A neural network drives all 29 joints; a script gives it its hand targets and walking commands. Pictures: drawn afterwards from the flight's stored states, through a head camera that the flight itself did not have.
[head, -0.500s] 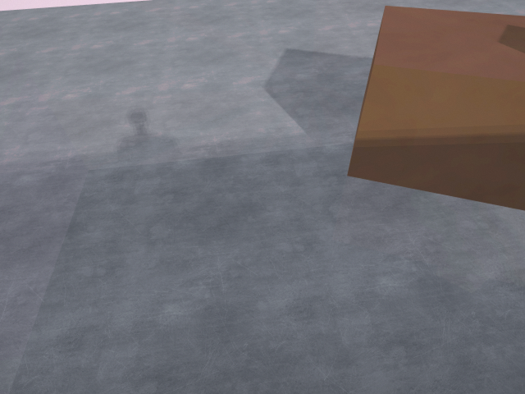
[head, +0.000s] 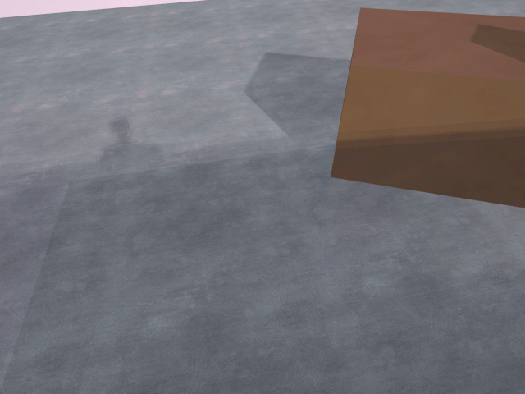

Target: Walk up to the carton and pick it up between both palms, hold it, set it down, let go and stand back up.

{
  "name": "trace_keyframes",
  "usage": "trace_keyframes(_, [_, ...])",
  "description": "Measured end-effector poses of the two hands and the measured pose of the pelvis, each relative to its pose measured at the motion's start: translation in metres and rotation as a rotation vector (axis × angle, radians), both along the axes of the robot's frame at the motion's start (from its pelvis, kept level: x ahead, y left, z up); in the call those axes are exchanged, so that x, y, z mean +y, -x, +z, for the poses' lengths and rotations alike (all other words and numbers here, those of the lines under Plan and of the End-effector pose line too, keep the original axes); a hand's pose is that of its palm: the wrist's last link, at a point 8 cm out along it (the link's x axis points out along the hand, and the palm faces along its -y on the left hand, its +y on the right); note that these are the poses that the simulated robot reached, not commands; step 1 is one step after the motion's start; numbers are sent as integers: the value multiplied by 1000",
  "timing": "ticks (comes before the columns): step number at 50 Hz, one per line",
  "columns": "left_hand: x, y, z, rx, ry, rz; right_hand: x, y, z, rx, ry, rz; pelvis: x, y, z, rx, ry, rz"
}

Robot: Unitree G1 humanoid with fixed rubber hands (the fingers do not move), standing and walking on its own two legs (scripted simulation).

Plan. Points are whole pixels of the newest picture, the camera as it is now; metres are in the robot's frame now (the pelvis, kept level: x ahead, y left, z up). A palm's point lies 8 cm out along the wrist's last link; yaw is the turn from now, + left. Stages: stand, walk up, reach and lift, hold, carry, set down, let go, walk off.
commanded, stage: walk up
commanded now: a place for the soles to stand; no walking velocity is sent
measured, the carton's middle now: out of the picture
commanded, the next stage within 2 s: none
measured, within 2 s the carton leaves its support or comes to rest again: neither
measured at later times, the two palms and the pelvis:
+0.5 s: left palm (199, 314) +0.30 +0.17 -0.14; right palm out of the picture +0.22 -0.45 -0.09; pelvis +0.16 -0.12 -0.05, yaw -10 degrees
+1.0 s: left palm (305, 197) +0.58 -0.06 -0.11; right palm out of the picture +0.28 -0.62 -0.11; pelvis +0.34 -0.29 -0.04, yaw -20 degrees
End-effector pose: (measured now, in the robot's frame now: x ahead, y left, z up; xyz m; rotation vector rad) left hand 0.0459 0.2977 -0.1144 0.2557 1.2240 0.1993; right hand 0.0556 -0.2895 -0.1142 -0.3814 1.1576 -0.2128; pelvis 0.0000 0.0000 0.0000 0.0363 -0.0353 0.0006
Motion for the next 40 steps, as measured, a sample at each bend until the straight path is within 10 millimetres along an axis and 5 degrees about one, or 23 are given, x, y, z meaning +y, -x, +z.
trace_keyframes(6, [-19,-72,11,-48,-21,-131,-67,6,6,-40,81,-52,-34,-28,-10,-28,-10,-84])
trace_keyframes(11, [-55,-150,10,-195,-81,-209,-135,-11,-13,-23,124,-98,-80,-64,-39,-19,13,-129])
trace_keyframes(15, [-87,-185,6,-253,-93,-216,-160,-58,-13,-93,105,-103,-97,-83,-45,-20,49,-135])
trace_keyframes(20, [-117,-214,1,-266,-49,-232,-161,-129,10,-218,97,-13,-112,-115,-39,-30,74,-129])
trace_keyframes(24, [-128,-243,-16,-260,-9,-229,-162,-165,22,-286,111,8,-120,-149,-44,-40,56,-154])
trace_keyframes(32, [-183,-343,-20,-225,33,-349,-196,-138,31,-186,178,-129,-161,-211,-36,-48,-19,-276])
trace_keyframes(40, [-291,-464,2,-272,52,-559,-260,-105,25,-6,174,-306,-227,-273,-34,-39,6,-377])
